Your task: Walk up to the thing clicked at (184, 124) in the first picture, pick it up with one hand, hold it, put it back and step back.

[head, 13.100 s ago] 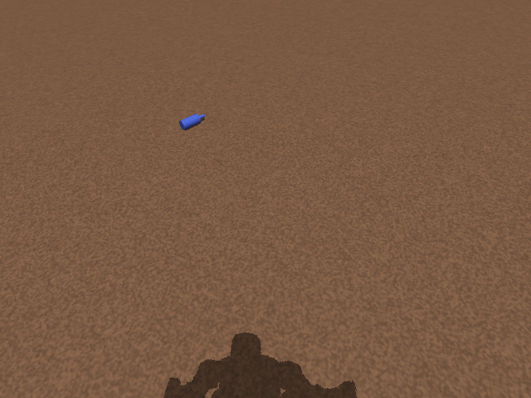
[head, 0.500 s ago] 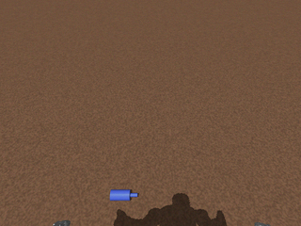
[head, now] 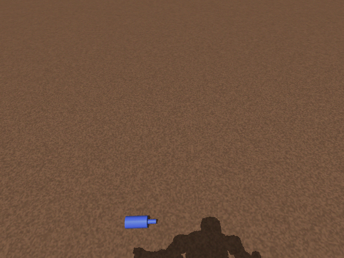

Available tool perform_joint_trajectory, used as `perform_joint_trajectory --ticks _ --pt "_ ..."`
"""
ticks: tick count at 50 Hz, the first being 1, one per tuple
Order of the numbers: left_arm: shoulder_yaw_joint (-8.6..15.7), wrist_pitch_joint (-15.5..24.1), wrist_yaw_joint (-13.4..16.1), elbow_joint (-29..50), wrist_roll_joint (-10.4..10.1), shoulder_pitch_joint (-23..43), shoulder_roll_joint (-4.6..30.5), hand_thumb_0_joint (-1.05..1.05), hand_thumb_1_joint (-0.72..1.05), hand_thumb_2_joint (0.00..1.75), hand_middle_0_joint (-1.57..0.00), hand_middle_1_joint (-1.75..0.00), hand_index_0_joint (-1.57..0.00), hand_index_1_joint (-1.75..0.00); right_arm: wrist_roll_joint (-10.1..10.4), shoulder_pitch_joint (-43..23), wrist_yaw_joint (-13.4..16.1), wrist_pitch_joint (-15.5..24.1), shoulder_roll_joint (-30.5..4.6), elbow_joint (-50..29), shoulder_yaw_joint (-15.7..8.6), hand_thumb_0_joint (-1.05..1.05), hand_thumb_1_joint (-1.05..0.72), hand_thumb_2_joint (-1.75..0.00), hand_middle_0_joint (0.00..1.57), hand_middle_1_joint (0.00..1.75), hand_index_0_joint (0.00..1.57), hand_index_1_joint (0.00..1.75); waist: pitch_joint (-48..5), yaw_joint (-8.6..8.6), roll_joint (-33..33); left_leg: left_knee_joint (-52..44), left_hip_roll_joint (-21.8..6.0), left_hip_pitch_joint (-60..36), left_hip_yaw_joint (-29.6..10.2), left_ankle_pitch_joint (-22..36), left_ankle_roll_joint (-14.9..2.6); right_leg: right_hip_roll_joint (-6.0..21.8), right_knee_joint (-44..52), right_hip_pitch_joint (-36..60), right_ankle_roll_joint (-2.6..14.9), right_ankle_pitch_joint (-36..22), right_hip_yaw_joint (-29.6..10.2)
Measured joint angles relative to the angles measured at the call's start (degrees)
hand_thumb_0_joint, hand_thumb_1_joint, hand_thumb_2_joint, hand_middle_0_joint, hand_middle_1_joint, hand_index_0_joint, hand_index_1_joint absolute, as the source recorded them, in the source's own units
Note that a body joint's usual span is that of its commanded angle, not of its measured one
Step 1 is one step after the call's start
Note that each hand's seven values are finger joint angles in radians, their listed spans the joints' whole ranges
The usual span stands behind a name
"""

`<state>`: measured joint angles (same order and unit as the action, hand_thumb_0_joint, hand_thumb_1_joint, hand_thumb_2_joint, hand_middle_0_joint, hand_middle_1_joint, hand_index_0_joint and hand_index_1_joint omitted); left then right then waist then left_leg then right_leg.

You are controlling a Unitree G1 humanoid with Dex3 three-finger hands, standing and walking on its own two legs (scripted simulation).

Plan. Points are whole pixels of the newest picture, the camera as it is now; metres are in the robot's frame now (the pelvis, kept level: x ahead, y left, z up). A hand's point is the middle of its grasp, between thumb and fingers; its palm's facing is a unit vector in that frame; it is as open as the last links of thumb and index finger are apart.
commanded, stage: walk up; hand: left
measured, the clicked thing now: (140, 221) +0.43 +0.22 -0.75
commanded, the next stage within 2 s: stand in 0.60 s
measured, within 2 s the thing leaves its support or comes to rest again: neither
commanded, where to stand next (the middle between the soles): +0.02 +0.00 m, yaw +2 degrees
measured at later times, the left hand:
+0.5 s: hand out of the picture +0.09 +0.25 -0.15, palm faces -0.02 -0.94 -0.33, open 7.4 cm
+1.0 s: hand out of the picture +0.08 +0.26 -0.15, palm faces -0.03 -0.93 -0.35, open 7.4 cm
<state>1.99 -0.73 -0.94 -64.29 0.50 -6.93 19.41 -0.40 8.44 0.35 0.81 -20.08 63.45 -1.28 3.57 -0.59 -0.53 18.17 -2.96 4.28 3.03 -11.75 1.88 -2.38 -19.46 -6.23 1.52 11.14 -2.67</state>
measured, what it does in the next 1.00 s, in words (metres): stands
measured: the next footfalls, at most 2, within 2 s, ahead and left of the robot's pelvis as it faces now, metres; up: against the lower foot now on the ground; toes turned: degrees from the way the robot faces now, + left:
none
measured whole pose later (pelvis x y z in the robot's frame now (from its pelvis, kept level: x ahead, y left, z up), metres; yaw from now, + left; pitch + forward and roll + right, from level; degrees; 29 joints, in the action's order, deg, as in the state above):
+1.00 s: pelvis +0.00 +0.01 +0.00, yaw +0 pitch -2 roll +0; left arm 0.1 0.9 0.0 -64.0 0.2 -6.0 20.0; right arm -0.5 7.4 -0.2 0.2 -20.0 64.4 -0.6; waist 2.8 -0.8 -0.5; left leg 16.7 -2.5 3.6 3.3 -10.8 1.5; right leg -1.9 -17.6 -5.4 0.9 9.9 -2.9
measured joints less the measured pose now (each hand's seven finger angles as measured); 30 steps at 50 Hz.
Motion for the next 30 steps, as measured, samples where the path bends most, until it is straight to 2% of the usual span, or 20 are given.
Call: perform_joint_trajectory --ticks 30 --pt "-0.11 0.23 0.04 0.98 0.10 0.56 0.19 0.01 0.91 0.90 -0.20 -0.30 -0.20 -0.30 -0.05 -0.98 0.05 0.24 -0.33 -0.87 0.04 0.01 -0.90 -0.90 0.20 0.30 0.21 0.30 -0.86 0.02 0.57 -0.38 -0.61 -0.40 1.17 0.08 0.35 -0.66 -0.20 -0.36 0.29 -0.25 -1.11"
